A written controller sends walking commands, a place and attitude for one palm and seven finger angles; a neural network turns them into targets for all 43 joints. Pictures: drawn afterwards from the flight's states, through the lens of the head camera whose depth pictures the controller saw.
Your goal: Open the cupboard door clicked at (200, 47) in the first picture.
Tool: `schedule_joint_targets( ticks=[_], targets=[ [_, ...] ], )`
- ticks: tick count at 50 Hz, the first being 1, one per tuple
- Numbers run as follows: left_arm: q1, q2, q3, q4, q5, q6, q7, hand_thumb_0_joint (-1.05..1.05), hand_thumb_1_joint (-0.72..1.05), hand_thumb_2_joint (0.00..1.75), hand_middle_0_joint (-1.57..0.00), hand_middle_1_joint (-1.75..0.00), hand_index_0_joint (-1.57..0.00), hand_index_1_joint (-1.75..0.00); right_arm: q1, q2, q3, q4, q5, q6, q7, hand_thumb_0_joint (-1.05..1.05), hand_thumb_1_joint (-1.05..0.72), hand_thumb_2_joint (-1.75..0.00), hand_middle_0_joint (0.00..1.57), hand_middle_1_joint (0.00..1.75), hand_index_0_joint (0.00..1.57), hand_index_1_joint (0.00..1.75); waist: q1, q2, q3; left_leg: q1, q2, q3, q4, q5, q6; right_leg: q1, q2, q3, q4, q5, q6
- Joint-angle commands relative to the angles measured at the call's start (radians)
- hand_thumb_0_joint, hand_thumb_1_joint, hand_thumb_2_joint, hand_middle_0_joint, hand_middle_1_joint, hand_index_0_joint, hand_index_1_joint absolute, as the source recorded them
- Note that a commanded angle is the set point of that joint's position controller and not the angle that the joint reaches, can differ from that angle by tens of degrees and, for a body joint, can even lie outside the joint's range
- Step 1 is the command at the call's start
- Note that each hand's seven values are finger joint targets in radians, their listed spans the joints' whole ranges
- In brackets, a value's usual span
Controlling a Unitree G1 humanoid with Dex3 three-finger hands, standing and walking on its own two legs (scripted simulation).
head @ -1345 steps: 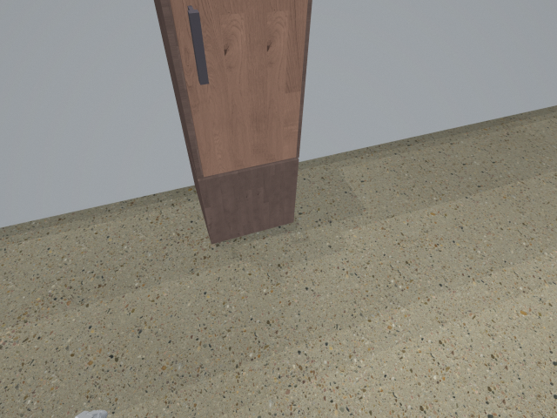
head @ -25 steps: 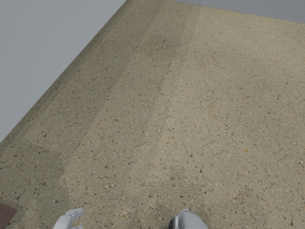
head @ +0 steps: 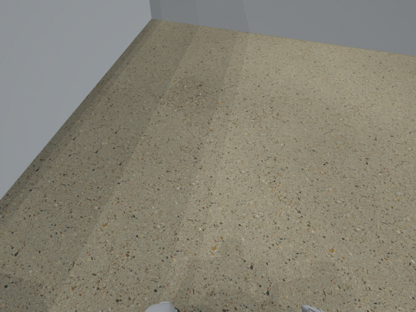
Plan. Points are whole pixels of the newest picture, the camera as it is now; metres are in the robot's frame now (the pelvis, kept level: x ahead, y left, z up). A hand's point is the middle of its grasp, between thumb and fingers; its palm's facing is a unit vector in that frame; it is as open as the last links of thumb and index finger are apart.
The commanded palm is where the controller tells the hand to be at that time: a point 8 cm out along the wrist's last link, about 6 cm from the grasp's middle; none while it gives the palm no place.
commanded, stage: walk to a spot facing it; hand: left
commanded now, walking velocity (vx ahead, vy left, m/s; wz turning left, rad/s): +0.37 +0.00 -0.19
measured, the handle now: out of the picture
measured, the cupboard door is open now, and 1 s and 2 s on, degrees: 42 42 42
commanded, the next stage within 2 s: turn to face it in 0.40 s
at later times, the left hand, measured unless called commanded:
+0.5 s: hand (166, 241) +0.29 +0.12 -0.15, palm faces +0.01 -0.98 -0.21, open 7.3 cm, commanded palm none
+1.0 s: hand (174, 189) +0.44 +0.13 -0.15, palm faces +0.24 -0.94 -0.25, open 7.3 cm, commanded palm none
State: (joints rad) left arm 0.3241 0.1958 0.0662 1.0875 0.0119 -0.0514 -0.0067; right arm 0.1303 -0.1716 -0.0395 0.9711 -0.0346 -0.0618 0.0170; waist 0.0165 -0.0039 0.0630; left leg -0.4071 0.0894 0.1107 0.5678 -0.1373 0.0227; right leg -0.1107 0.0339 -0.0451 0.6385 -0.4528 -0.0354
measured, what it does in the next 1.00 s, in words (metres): walks ahead: right foot, then left foot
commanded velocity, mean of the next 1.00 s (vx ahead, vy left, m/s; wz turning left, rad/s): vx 0.15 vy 0.00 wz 0.27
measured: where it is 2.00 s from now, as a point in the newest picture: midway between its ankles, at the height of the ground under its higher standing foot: (235, 257)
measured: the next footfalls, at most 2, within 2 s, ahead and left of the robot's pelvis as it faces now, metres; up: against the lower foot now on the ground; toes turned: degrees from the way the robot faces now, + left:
right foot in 0.34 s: +0.27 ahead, -0.16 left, +0.00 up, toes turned -11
left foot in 0.66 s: +0.44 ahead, +0.07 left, +0.00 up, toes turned +8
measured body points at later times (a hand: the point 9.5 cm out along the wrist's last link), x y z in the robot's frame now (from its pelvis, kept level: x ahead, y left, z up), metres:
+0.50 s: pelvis +0.23 -0.06 +0.01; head +0.26 -0.06 +0.46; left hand +0.29 +0.18 -0.14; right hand +0.20 -0.30 -0.14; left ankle +0.21 +0.08 -0.66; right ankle +0.23 -0.16 -0.72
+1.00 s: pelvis +0.38 -0.09 +0.00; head +0.41 -0.09 +0.45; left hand +0.43 +0.18 -0.13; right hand +0.49 -0.32 -0.15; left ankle +0.38 +0.05 -0.70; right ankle +0.41 -0.21 -0.73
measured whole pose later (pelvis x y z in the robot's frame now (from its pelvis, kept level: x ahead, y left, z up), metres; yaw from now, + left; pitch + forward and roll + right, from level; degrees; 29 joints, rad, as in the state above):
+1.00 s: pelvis +0.38 -0.09 +0.00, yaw +12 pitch +1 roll +1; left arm 0.15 0.19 0.07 0.92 0.03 -0.01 0.01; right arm 0.19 -0.21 -0.07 0.97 -0.02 0.06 0.00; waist -0.01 0.01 0.05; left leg -0.46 0.00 -0.04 0.81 -0.42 -0.03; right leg -0.32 -0.07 -0.09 0.63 -0.32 0.01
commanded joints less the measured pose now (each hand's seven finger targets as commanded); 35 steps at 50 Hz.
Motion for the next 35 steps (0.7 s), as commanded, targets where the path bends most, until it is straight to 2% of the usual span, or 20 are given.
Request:
schedule_joint_targets(
  ticks=[1,2,4,7,10,14,15,16,17,18,19,20,22,24,29,31,32,33,34,35],
  targets=[
    [-0.141,0.069,0.008,-0.133,0.008,-0.026,-0.007,0.0,0.9,0.9,-0.2,-0.3,-0.2,-0.3,0.37,-0.233,-0.066,0.06,-0.007,0.001,-0.03,0.0,-0.9,-0.9,0.2,0.3,0.2,0.3,-0.146,0.183,-0.084,0.429,0.391,-0.572,-0.344,-0.31,0.192,-0.599,-0.075,0.064,0.695,-0.021,-0.007],
    [-0.159,0.065,0.011,-0.132,0.01,-0.02,-0.015,0.0,0.9,0.9,-0.2,-0.3,-0.2,-0.3,0.302,-0.181,-0.054,0.04,-0.005,-0.005,-0.03,0.0,-0.9,-0.9,0.2,0.3,0.2,0.3,-0.113,0.165,-0.004,0.308,0.359,-0.496,-0.389,-0.352,0.159,-0.602,-0.121,0.08,0.695,0.064,0.001],
    [-0.127,0.037,0.011,-0.121,0.017,0.0,-0.03,0.0,0.9,0.9,-0.2,-0.3,-0.2,-0.3,0.237,-0.136,-0.04,0.034,-0.003,-0.022,-0.036,0.0,-0.9,-0.9,0.2,0.3,0.2,0.3,-0.055,0.122,0.016,0.234,0.296,-0.322,-0.416,-0.236,0.115,-0.548,-0.159,0.072,0.57,0.131,0.019],
    [-0.102,0.005,0.005,-0.109,0.016,0.019,-0.037,0.0,0.9,0.9,-0.2,-0.3,-0.2,-0.3,0.223,-0.135,-0.043,0.043,0.001,-0.023,-0.032,0.0,-0.9,-0.9,0.2,0.3,0.2,0.3,-0.031,0.142,-0.034,0.204,0.22,-0.098,-0.406,-0.122,0.087,-0.4,-0.161,0.006,0.285,0.179,0.034],
    [-0.139,0.007,0.005,-0.118,0.016,0.018,-0.04,0.0,0.9,0.9,-0.2,-0.3,-0.2,-0.3,0.228,-0.152,-0.047,0.051,-0.001,-0.008,-0.022,0.0,-0.9,-0.9,0.2,0.3,0.2,0.3,-0.039,0.134,0.011,0.149,0.214,-0.062,-0.417,-0.24,0.085,-0.306,-0.132,-0.058,0.102,0.206,0.038],
    [-0.097,0.041,0.02,-0.099,0.02,0.013,-0.04,0.0,0.9,0.9,-0.2,-0.3,-0.2,-0.3,0.222,-0.164,-0.045,0.062,-0.002,0.008,-0.018,0.0,-0.9,-0.9,0.2,0.3,0.2,0.3,0.0,0.087,0.005,0.125,0.183,-0.02,-0.287,-0.292,0.05,-0.116,-0.082,-0.11,-0.056,0.244,0.035],
    [-0.021,0.075,0.028,-0.074,0.02,0.006,-0.035,0.0,0.9,0.9,-0.2,-0.3,-0.2,-0.3,0.212,-0.15,-0.041,0.063,0.002,0.011,-0.015,0.0,-0.9,-0.9,0.2,0.3,0.2,0.3,0.039,0.041,-0.016,0.078,0.137,0.016,-0.168,-0.278,0.021,-0.006,-0.078,-0.078,-0.109,0.209,0.017],
    [0.103,0.147,0.046,-0.039,0.025,-0.004,-0.026,0.0,0.9,0.9,-0.2,-0.3,-0.2,-0.3,0.192,-0.111,-0.032,0.049,0.014,0.009,-0.01,0.0,-0.9,-0.9,0.2,0.3,0.2,0.3,0.102,-0.1,-0.048,-0.066,0.048,0.114,0.097,-0.25,-0.019,0.163,-0.21,0.113,-0.199,0.05,-0.047],
    [0.229,0.261,0.072,-0.003,0.017,-0.011,-0.013,0.0,0.9,0.9,-0.2,-0.3,-0.2,-0.3,0.166,-0.056,-0.018,0.01,0.023,0.006,-0.003,0.0,-0.9,-0.9,0.2,0.3,0.2,0.3,0.144,-0.368,-0.094,-0.286,-0.055,0.124,0.412,-0.471,-0.046,0.298,-0.45,0.52,-0.405,-0.088,-0.165],
    [0.22,0.261,0.065,-0.008,0.005,-0.007,0.001,0.0,0.9,0.9,-0.2,-0.3,-0.2,-0.3,0.109,-0.098,-0.023,-0.01,0.021,0.004,-0.006,0.0,-0.9,-0.9,0.2,0.3,0.2,0.3,0.142,-0.288,-0.085,-0.341,-0.001,-0.009,0.595,-0.481,-0.034,0.253,-0.499,0.614,-0.472,-0.139,-0.221],
    [0.15,0.209,0.054,-0.02,0.009,-0.007,0.01,0.0,0.9,0.9,-0.2,-0.3,-0.2,-0.3,0.068,-0.093,-0.03,-0.009,0.021,0.0,-0.008,0.0,-0.9,-0.9,0.2,0.3,0.2,0.3,0.107,-0.257,-0.046,-0.375,0.033,-0.069,0.669,-0.381,-0.033,0.182,-0.466,0.551,-0.462,-0.086,-0.205],
    [0.068,0.15,0.041,-0.041,0.009,-0.005,0.02,0.0,0.9,0.9,-0.2,-0.3,-0.2,-0.3,0.079,-0.093,-0.032,0.003,0.018,0.001,-0.01,0.0,-0.9,-0.9,0.2,0.3,0.2,0.3,0.06,-0.191,-0.041,-0.337,0.081,-0.108,0.629,-0.319,-0.034,0.118,-0.45,0.424,-0.447,-0.001,-0.186],
    [0.0,0.088,0.018,-0.057,0.014,-0.02,0.019,0.0,0.9,0.9,-0.2,-0.3,-0.2,-0.3,0.119,-0.05,-0.02,0.033,0.012,0.013,-0.008,0.0,-0.9,-0.9,0.2,0.3,0.2,0.3,0.001,-0.132,-0.036,-0.199,0.088,-0.082,0.49,-0.26,-0.054,-0.011,-0.387,0.212,-0.43,0.286,-0.142],
    [-0.016,0.094,0.013,-0.046,0.014,-0.031,0.015,0.0,0.9,0.9,-0.2,-0.3,-0.2,-0.3,0.152,-0.014,-0.014,0.047,0.014,0.026,-0.001,0.0,-0.9,-0.9,0.2,0.3,0.2,0.3,-0.026,-0.1,-0.029,-0.115,0.065,-0.041,0.337,-0.218,-0.063,-0.056,-0.355,0.096,-0.423,0.409,-0.129],
    [-0.005,0.101,0.006,-0.01,0.004,-0.032,0.019,0.0,0.9,0.9,-0.2,-0.3,-0.2,-0.3,0.139,0.0,-0.002,0.049,0.019,0.023,0.004,0.0,-0.9,-0.9,0.2,0.3,0.2,0.3,-0.028,-0.102,-0.04,0.001,-0.017,0.02,0.047,-0.049,-0.045,0.034,-0.293,-0.05,-0.318,0.646,-0.069],
    [-0.024,0.099,0.006,-0.017,0.001,-0.021,0.025,0.0,0.9,0.9,-0.2,-0.3,-0.2,-0.3,0.208,-0.046,-0.011,0.068,0.016,0.019,0.001,0.0,-0.9,-0.9,0.2,0.3,0.2,0.3,-0.069,-0.073,-0.065,0.149,-0.029,0.016,-0.062,0.085,-0.028,0.001,-0.27,-0.115,-0.186,0.654,-0.02],
    [-0.011,0.086,0.004,-0.032,0.0,-0.012,0.026,0.0,0.9,0.9,-0.2,-0.3,-0.2,-0.3,0.28,-0.107,-0.025,0.082,0.011,0.016,-0.005,0.0,-0.9,-0.9,0.2,0.3,0.2,0.3,-0.093,0.045,-0.123,0.3,0.02,-0.059,-0.073,0.291,0.005,-0.077,-0.231,-0.143,-0.022,0.555,0.022],
    [0.023,0.06,0.004,-0.055,-0.009,-0.002,0.027,0.0,0.9,0.9,-0.2,-0.3,-0.2,-0.3,0.346,-0.201,-0.045,0.083,0.002,0.017,-0.018,0.0,-0.9,-0.9,0.2,0.3,0.2,0.3,-0.108,0.239,-0.194,0.463,0.218,-0.324,-0.08,0.548,0.124,-0.275,-0.126,-0.173,0.199,0.194,0.076],
    [0.0,0.056,-0.003,-0.087,-0.007,0.003,0.032,0.0,0.9,0.9,-0.2,-0.3,-0.2,-0.3,0.387,-0.244,-0.056,0.082,0.004,0.03,-0.031,0.0,-0.9,-0.9,0.2,0.3,0.2,0.3,-0.132,0.274,-0.219,0.457,0.337,-0.479,-0.156,0.604,0.226,-0.33,-0.05,-0.104,0.443,-0.253,0.078],
    [-0.071,0.058,-0.006,-0.124,-0.005,0.014,0.03,0.0,0.9,0.9,-0.2,-0.3,-0.2,-0.3,0.349,-0.25,-0.05,0.066,0.007,0.033,-0.044,0.0,-0.9,-0.9,0.2,0.3,0.2,0.3,-0.113,0.233,-0.172,0.437,0.349,-0.526,-0.161,0.583,0.251,-0.445,-0.08,-0.008,0.546,-0.209,0.082]
  ],
)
